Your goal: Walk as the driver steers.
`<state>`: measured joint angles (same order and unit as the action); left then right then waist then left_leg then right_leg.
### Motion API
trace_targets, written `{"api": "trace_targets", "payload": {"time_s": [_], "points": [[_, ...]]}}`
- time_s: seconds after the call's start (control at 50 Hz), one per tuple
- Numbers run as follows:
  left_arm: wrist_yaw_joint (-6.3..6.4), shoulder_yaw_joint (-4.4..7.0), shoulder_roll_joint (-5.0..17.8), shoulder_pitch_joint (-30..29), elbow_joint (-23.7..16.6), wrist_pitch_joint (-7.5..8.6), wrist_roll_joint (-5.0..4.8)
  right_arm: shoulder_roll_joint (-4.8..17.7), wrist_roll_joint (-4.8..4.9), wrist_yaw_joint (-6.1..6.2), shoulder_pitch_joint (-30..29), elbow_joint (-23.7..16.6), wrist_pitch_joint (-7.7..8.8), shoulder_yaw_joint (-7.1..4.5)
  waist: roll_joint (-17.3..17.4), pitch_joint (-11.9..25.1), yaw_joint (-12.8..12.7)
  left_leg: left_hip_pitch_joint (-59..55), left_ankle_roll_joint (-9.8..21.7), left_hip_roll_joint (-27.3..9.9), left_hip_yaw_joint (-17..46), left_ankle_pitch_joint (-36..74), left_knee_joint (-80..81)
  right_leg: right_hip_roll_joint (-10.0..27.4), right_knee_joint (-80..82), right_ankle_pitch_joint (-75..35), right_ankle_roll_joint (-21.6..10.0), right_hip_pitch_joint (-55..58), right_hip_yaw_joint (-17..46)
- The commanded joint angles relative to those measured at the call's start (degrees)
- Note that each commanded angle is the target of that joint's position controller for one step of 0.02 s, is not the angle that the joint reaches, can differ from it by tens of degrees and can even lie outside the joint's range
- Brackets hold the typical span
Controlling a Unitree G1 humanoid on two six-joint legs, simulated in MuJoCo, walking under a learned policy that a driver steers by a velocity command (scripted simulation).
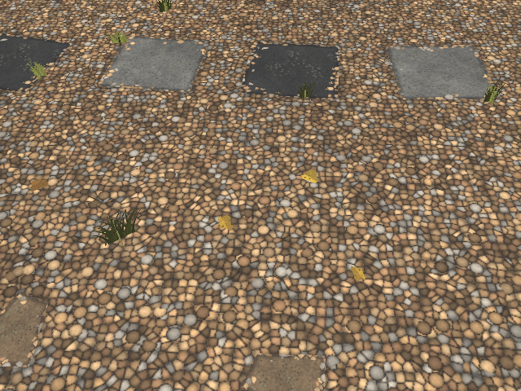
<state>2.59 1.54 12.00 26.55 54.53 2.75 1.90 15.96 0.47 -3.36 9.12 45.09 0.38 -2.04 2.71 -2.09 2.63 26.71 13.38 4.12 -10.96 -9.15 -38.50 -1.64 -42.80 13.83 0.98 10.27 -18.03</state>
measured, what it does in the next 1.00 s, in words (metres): walks ahead, turning left: right foot, then left foot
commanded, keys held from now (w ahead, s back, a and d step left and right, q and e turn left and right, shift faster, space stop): w+q+shift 0.26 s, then w+shift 0.42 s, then shift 0.32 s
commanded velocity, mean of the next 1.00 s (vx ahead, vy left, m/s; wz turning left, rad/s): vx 0.85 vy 0.00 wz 0.45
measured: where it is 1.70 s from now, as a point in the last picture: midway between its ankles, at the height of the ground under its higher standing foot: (203, 247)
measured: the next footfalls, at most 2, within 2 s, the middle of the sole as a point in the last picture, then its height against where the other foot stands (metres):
right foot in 0.40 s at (310, 355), level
left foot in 0.84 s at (172, 269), level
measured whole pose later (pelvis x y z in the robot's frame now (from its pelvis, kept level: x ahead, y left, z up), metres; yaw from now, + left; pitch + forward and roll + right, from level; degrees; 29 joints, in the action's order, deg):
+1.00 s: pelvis +0.81 +0.15 +0.03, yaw +28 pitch +2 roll +0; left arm 1.1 1.4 15.9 14.4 48.7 4.8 -0.9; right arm 14.7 -0.5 -1.6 9.0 45.9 4.5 -0.3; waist -1.2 -3.4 -0.3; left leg 20.1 5.7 4.3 -2.6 -6.1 -24.3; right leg 2.6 -69.2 25.8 3.4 -27.8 4.1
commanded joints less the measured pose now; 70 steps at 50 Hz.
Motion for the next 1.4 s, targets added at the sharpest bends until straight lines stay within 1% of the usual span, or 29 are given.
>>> {"api": "trace_targets", "payload": {"time_s": [0.02, 0.04, 0.06, 0.12, 0.22, 0.32, 0.36, 0.38, 0.4, 0.42, 0.44, 0.48, 0.54, 0.68, 0.74, 0.8, 0.82, 0.84, 0.86, 0.88, 0.9, 0.92, 0.96, 1.06, 1.22, 1.26, 1.28, 1.32, 1.4], "points": [[-1.63, 0.25, 3.1, -18.1, -15.1, 2.40, 0.85, 14.1, 0.13, 1.90, 20.1, 5.9, -0.49, -5.23, 10.8, 0.9, 4.8, -37.3, 10.8, -6.5, 29.5, 18.0, 1.7, -3.4, -60.2, 12.9, -0.1, -52.9, 13.6], [-2.16, -0.77, 3.2, -15.2, -19.8, 3.97, -0.34, 15.0, -1.27, 2.33, 17.7, 3.9, -0.26, -5.30, 9.0, 11.3, 2.8, -45.4, 19.7, -16.7, 52.8, -3.5, 14.7, -2.8, -61.0, 14.2, 1.0, -62.2, 25.0], [-2.62, -0.76, 7.0, -16.3, -19.1, 5.44, 0.49, 10.1, -2.16, 3.10, 17.0, 3.2, -0.02, -4.56, -3.3, 5.3, 1.4, -37.4, 16.0, -18.4, 58.3, -18.4, 25.9, 0.9, -52.3, 10.6, -0.4, -63.2, 26.0], [-2.87, -0.97, 8.7, -17.2, -17.9, 2.68, 2.99, 8.7, -1.65, 4.07, 11.8, 2.6, 2.64, -3.55, -10.8, -4.3, -5.3, -15.1, 9.4, -11.6, 45.5, -15.8, 28.6, 6.7, -36.3, 6.5, 1.7, -53.7, 24.9], [-4.00, -2.99, 5.9, -30.3, -23.1, 0.77, 0.58, 9.8, -0.69, 3.20, 12.9, 1.9, 5.02, -4.18, -5.2, -6.2, -0.7, -1.3, 4.5, -2.2, 31.3, 1.6, 30.1, 8.3, -3.7, -10.5, 4.2, -39.1, 18.8], [-3.47, -2.36, 7.4, -31.7, -24.2, 1.72, -0.20, 10.5, -0.37, 2.56, 17.3, 3.0, 4.95, -5.03, 0.2, 0.5, 3.6, -18.9, -0.5, -5.3, 30.9, 24.3, 22.6, 3.5, 12.9, -19.8, 0.5, -32.8, 17.1], [-2.61, -0.23, 11.5, -21.6, -21.2, 2.33, 0.05, 12.8, -1.15, 2.85, 16.8, 3.3, 5.19, -5.29, 1.0, 7.6, -1.5, -26.1, -2.8, -6.7, 30.3, 41.4, 10.2, 0.3, 13.1, -11.4, -1.7, -23.7, 16.6], [-1.90, 1.07, 13.6, -11.1, -18.5, 2.60, -0.10, 14.1, -1.56, 2.72, 13.8, 3.0, 5.28, -5.49, 1.0, 12.3, -8.5, -23.3, -3.9, -5.6, 28.4, 42.1, -2.1, 1.1, 13.1, -8.0, -2.7, -13.4, 16.0], [-0.82, 2.65, 16.8, 1.5, -15.6, 2.72, 0.64, 10.7, -2.00, 2.78, 10.5, 1.8, 5.78, -4.57, -0.9, 17.6, -14.7, -13.0, -4.7, -3.3, 26.0, 31.8, -19.9, 7.5, 10.1, 3.9, -3.8, 0.2, 22.8], [-1.00, 4.01, 22.6, 4.3, -14.0, 2.90, 3.24, -0.2, 0.07, 2.59, 16.4, -1.0, 6.21, -1.92, -20.5, 22.7, -8.9, 6.3, -7.0, 4.7, 21.3, -14.3, -39.6, 23.9, 19.8, 24.3, -9.1, 12.8, 54.3], [-2.20, 4.32, 20.3, -1.1, -14.0, 2.36, 1.82, 2.2, -0.12, 2.70, 18.0, -1.0, 6.03, -0.95, -22.0, 21.0, -6.0, 15.9, -6.2, 2.7, 20.7, -14.6, -44.7, 25.8, 30.1, 35.5, -12.5, 10.0, 73.8], [-3.08, 2.92, 11.0, -9.8, -14.6, 2.22, 1.03, 6.0, -1.94, 2.18, 7.8, -1.7, 4.97, -1.27, -4.5, 6.9, -5.3, 16.3, -6.7, -3.6, 18.3, -4.8, -40.4, 20.1, 29.2, 24.3, -11.6, -5.9, 53.0], [-3.08, 1.46, 6.8, -5.0, -8.9, 3.23, 0.61, 2.9, -3.26, 0.36, 3.6, -4.7, 3.71, -0.08, -7.1, 2.5, -3.2, 14.0, -7.4, -5.6, 20.0, -5.6, -34.0, 14.3, 30.9, 11.3, -9.5, -15.2, 39.1], [-3.47, 1.83, 10.4, -0.9, -5.3, 5.14, -1.44, 3.0, -3.03, -1.40, -12.8, -12.3, 3.66, 2.57, -5.6, -5.5, -3.3, 10.8, -8.9, -7.1, 9.9, 9.6, -5.4, 11.4, 43.6, -10.7, -9.4, -22.8, 21.6], [-3.66, 1.79, 12.1, 2.5, -2.6, 5.18, -1.94, 0.9, -3.02, -1.40, -14.3, -11.8, 4.64, 3.58, -5.2, -6.0, -3.7, 0.8, -7.4, -4.3, 5.7, 15.5, 4.4, 11.2, 41.0, -39.7, -8.3, -18.0, 17.2], [-2.49, 2.14, 15.1, 3.7, -1.1, 3.96, -1.89, 4.8, -4.26, 0.45, 1.1, -5.6, 5.51, 2.08, -9.6, 5.3, 2.8, -17.2, -5.3, 1.8, 4.9, 13.2, 9.1, 10.3, 17.1, -62.7, -5.0, -10.9, 15.5], [-1.79, 2.70, 18.4, -0.7, -3.0, 3.17, -4.28, 9.7, 0.86, 1.60, 6.5, -6.3, 5.51, -1.16, -12.5, 12.0, 9.2, -27.2, -4.3, -3.7, 11.5, 22.6, 11.8, 10.7, 5.9, -63.3, -3.1, -13.5, 17.8], [-1.34, 1.63, 14.3, -2.6, -5.6, 3.11, -2.29, 14.3, 0.13, 2.65, 14.8, -3.1, 4.88, -1.82, -5.0, 20.8, 10.4, -43.4, -3.3, -14.0, 20.3, 41.7, 5.9, 5.5, -13.3, -31.9, -1.1, -23.7, 16.6], [-2.23, -0.73, 4.7, 9.8, -4.1, 3.73, -0.69, 14.9, -2.55, 2.77, 14.1, -3.3, 4.72, -0.89, 14.2, 31.8, 1.8, -61.0, 6.3, -28.3, 39.3, 76.7, 0.7, -3.3, -37.7, 21.9, 1.1, -40.0, 22.8], [-3.02, 0.02, 9.0, 12.4, -2.1, 4.40, -2.79, 11.5, -2.28, 1.87, 15.4, -2.6, 4.13, -1.13, 7.1, 39.2, 4.2, -61.8, 13.0, -30.1, 44.5, 69.0, 4.8, -3.0, -44.7, 24.0, 1.2, -44.7, 32.7], [-2.89, 0.78, 11.5, 5.1, -4.2, 4.28, -4.68, 9.5, -1.29, 1.92, 9.2, -3.6, 3.80, -1.25, 2.8, 29.0, 2.7, -51.8, 11.7, -26.5, 37.4, 55.7, 9.2, 1.2, -41.4, 21.3, 1.2, -47.8, 29.0], [-2.17, 0.76, 11.3, -1.9, -6.4, 3.90, -4.12, 6.6, -0.12, 1.96, 3.1, -3.7, 4.37, -0.58, -3.0, 16.3, 0.3, -37.7, 7.9, -22.1, 30.9, 47.5, 13.5, 4.3, -35.3, 16.8, 1.7, -49.1, 24.6], [-1.07, 1.28, 10.1, -4.4, -6.7, 2.16, -2.92, 3.8, -0.38, 2.01, -1.0, -3.4, 5.20, 0.43, -4.7, 8.3, -3.5, -20.8, 5.1, -18.7, 25.5, 44.3, 19.3, 6.7, -29.2, 12.1, 2.8, -43.1, 23.0], [-0.79, 0.17, 4.6, -6.9, -8.3, 0.72, -1.73, 5.2, -1.64, 2.55, -2.8, -0.3, 5.15, -0.26, 1.1, 7.8, -6.4, -7.7, 1.9, -13.4, 13.8, 47.3, 22.4, 6.4, -6.9, -1.0, 2.8, -31.7, 20.5], [-1.56, 1.48, 8.8, -17.1, -9.9, 0.20, -0.89, 5.9, 0.03, 3.24, 0.3, 4.6, 3.22, -0.51, 0.7, 6.4, -4.2, -12.6, -3.2, -13.0, 15.8, 22.4, 15.8, 3.6, 15.1, -15.4, -1.3, -25.0, 20.2], [-1.06, 2.55, 13.8, -18.3, -10.6, 0.28, -0.16, 3.7, -1.25, 3.33, 8.1, 6.2, 3.76, 0.00, -6.7, 7.7, -0.2, -9.5, -8.6, -6.6, 14.1, 4.9, 9.9, 10.9, 16.0, -45.1, -5.1, -16.2, 26.3], [-0.96, 2.15, 12.1, -19.4, -10.6, -0.32, -0.24, 1.9, -1.25, 3.55, 13.9, 8.1, 3.86, 0.44, -12.2, 11.3, 1.8, -6.4, -11.2, -4.3, 12.6, -7.6, 8.6, 14.7, 14.2, -48.8, -10.6, -11.3, 29.6], [-1.76, 1.24, 7.2, -20.5, -10.1, -1.23, -1.27, 3.7, -0.94, 4.35, 9.7, 8.0, 2.13, 0.20, -10.3, 11.5, -0.3, -8.9, -12.8, -5.1, 12.1, -9.3, 9.8, 13.3, 15.4, -33.0, -11.2, -15.2, 30.6], [-2.42, 1.81, 8.9, -22.9, -9.5, -1.22, -1.49, 4.8, -0.89, 5.23, 6.3, 8.6, -1.02, -0.36, -6.7, 7.0, -0.9, -12.7, -11.8, -5.4, 12.5, -4.3, 12.2, 8.0, 15.8, -20.4, -6.8, -22.2, 26.2]]}}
